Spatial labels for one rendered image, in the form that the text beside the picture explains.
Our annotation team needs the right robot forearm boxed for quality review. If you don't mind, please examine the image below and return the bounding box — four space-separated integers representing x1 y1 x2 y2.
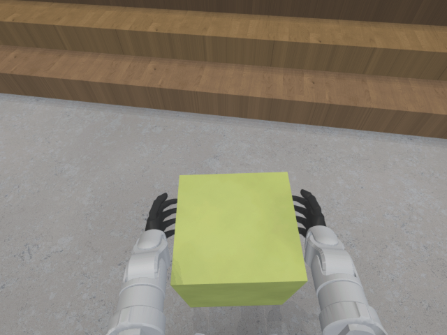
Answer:
305 225 388 335

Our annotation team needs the robot left hand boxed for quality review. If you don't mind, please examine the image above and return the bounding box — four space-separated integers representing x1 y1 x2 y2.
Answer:
145 193 177 238

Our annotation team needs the carton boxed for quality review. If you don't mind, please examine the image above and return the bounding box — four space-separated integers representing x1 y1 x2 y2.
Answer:
170 172 308 307

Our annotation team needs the left robot forearm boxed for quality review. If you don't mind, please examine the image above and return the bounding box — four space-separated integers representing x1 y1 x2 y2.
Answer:
105 229 170 335

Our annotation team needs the robot right hand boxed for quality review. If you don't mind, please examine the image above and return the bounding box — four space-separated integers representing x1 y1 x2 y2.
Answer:
292 189 326 237

